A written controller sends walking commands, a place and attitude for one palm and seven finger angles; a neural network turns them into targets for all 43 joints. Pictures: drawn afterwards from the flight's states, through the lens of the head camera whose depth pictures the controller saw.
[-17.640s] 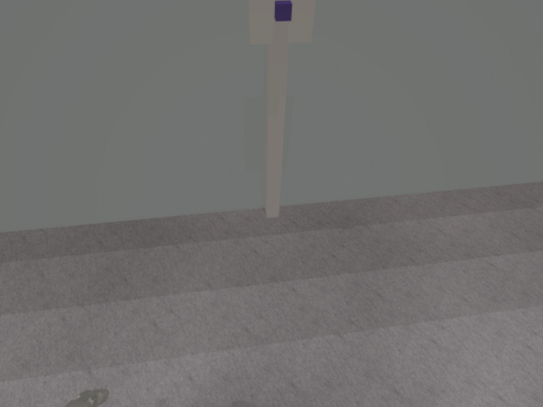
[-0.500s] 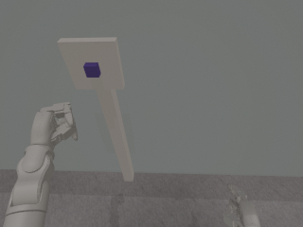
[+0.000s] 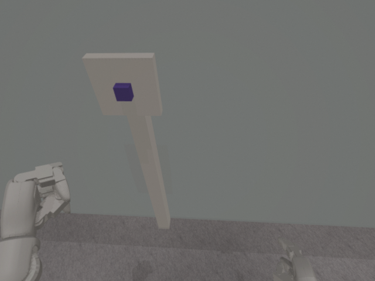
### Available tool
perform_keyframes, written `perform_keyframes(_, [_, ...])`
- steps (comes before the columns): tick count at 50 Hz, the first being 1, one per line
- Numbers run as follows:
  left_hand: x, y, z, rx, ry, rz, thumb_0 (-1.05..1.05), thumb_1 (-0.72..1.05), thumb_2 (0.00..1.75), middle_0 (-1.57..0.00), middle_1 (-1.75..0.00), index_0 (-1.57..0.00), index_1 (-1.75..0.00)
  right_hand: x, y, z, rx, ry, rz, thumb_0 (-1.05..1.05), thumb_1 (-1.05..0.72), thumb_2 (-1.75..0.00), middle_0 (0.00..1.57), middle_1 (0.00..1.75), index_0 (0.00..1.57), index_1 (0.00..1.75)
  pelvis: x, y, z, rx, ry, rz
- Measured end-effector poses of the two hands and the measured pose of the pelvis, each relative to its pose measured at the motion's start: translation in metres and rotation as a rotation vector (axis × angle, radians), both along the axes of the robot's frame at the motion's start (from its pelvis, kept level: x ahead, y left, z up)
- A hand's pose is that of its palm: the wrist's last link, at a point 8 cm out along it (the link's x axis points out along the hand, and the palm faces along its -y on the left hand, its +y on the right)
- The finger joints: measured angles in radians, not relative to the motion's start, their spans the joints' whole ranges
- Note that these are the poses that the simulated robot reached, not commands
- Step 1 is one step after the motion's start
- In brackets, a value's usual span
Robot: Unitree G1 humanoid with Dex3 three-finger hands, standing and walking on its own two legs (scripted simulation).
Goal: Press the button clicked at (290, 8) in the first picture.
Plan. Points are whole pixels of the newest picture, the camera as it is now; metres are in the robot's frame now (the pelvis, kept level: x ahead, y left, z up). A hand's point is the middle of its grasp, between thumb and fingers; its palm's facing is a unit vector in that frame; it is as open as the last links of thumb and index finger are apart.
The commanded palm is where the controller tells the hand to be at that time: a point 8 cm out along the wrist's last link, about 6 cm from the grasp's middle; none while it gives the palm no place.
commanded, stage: draw the hand back to the body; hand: left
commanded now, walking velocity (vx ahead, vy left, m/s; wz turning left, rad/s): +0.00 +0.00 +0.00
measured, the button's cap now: (124, 91) +0.53 +0.24 +0.15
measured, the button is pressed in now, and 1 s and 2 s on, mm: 0 0 0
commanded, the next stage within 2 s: step back with the hand held close in 0.38 s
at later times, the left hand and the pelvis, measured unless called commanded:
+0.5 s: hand (52, 205) +0.18 +0.24 +0.16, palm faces +0.43 -0.82 -0.38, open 3.1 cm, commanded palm +0.13 +0.29 +0.17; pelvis +0.00 +0.00 +0.00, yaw +0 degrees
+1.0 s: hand (28, 231) +0.14 +0.26 +0.15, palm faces +0.36 -0.79 -0.51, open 3.1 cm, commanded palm +0.08 +0.30 +0.17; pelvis -0.05 +0.02 -0.01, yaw +0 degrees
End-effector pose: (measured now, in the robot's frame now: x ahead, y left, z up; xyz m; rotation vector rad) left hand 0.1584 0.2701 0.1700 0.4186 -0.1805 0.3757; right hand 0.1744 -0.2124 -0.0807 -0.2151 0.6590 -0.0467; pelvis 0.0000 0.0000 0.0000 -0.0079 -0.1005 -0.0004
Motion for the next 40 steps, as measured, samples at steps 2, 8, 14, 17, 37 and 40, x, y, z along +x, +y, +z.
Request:
perform_keyframes(2, [-0.007, 0.002, 0.001, 0.011, 0.004, 0.008, 0.02, 0.89, 0.90, -1.31, -1.50, -1.31, -1.50, 0.002, 0.000, 0.001, -0.002, -0.007, 0.001, 0.02, -0.90, -0.90, 0.20, 0.30, 0.20, 0.30, 0.001, 0.001, 0.000, -0.001, 0.000, 0.000])
perform_keyframes(8, [-0.025, 0.009, 0.003, 0.037, 0.016, 0.046, 0.02, 0.89, 0.90, -1.31, -1.50, -1.31, -1.50, 0.008, 0.003, 0.006, -0.011, -0.033, 0.008, 0.02, -0.90, -0.90, 0.20, 0.30, 0.20, 0.30, 0.002, 0.002, -0.001, -0.005, 0.000, 0.002])
perform_keyframes(14, [-0.028, 0.012, 0.001, 0.025, 0.007, 0.070, 0.02, 0.89, 0.90, -1.31, -1.50, -1.31, -1.50, 0.013, 0.008, 0.008, -0.019, -0.045, 0.029, 0.02, -0.90, -0.90, 0.20, 0.30, 0.20, 0.30, 0.001, 0.004, -0.001, -0.005, -0.004, 0.011])
perform_keyframes(17, [-0.026, 0.012, 0.002, 0.020, -0.001, 0.067, 0.02, 0.89, 0.90, -1.31, -1.50, -1.31, -1.50, 0.013, 0.011, 0.009, -0.017, -0.049, 0.033, 0.02, -0.90, -0.90, 0.20, 0.30, 0.20, 0.30, 0.001, 0.004, -0.001, -0.005, -0.004, 0.010])
perform_keyframes(37, [-0.016, 0.021, 0.000, 0.107, 0.062, -0.021, 0.02, 0.89, 0.90, -1.31, -1.50, -1.31, -1.50, -0.017, -0.006, 0.002, -0.049, 0.061, -0.075, 0.01, -0.90, -0.90, 0.20, 0.30, 0.20, 0.30, -0.013, 0.015, -0.003, -0.006, 0.098, 0.000])
perform_keyframes(40, [-0.021, 0.022, -0.001, 0.125, 0.080, -0.048, 0.02, 0.89, 0.90, -1.31, -1.50, -1.31, -1.50, -0.027, -0.010, 0.002, -0.060, 0.077, -0.105, 0.01, -0.90, -0.90, 0.20, 0.30, 0.20, 0.30, -0.020, 0.018, -0.005, -0.001, 0.107, -0.002])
